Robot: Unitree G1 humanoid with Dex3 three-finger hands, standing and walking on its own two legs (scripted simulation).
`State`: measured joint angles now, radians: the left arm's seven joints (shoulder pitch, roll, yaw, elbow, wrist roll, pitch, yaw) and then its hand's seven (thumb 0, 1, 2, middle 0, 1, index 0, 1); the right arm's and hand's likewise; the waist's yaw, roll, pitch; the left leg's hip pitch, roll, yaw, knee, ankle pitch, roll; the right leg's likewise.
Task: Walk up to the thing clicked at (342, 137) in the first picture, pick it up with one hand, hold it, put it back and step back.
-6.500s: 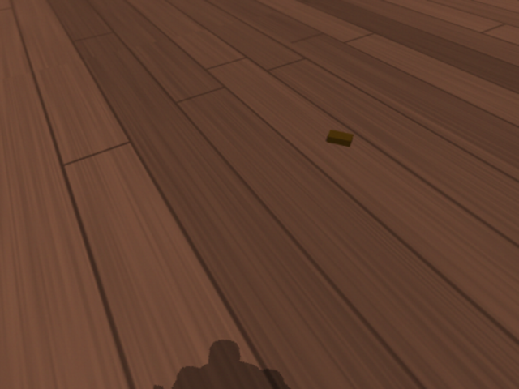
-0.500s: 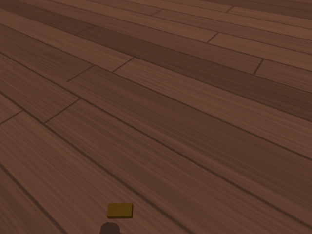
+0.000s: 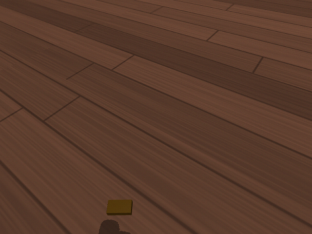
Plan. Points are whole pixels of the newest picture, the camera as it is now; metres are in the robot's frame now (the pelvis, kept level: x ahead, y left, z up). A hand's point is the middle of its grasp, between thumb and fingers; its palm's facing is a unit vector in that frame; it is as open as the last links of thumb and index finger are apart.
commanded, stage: stand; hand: left
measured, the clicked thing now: (119, 207) +0.45 +0.27 -0.76
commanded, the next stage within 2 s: none
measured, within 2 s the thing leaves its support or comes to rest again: neither
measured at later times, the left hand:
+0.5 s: hand out of the picture +0.05 +0.25 -0.16, palm faces +0.00 -0.94 -0.35, open 7.4 cm
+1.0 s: hand out of the picture +0.07 +0.26 -0.16, palm faces +0.00 -0.94 -0.35, open 7.4 cm
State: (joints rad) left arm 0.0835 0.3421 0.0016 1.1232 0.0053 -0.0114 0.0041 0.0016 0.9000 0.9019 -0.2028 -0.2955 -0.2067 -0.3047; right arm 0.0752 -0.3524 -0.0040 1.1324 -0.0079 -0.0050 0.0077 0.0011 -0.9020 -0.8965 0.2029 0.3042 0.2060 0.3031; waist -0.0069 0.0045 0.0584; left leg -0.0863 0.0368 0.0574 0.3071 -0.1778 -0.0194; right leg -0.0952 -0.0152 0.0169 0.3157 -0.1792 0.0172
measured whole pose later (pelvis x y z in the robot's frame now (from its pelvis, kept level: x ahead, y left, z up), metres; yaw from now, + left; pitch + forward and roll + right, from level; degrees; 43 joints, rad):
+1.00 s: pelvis +0.00 +0.00 +0.00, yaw +1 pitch -2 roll +0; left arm 0.12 0.35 0.00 1.13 0.01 -0.01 0.00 0.00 0.90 0.90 -0.20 -0.30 -0.21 -0.30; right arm 0.10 -0.35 0.00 1.14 -0.01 -0.01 0.01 0.00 -0.90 -0.90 0.20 0.30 0.21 0.30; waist 0.00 0.01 0.04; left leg -0.11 0.03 0.04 0.30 -0.17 -0.01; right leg -0.10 -0.02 0.00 0.31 -0.17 0.02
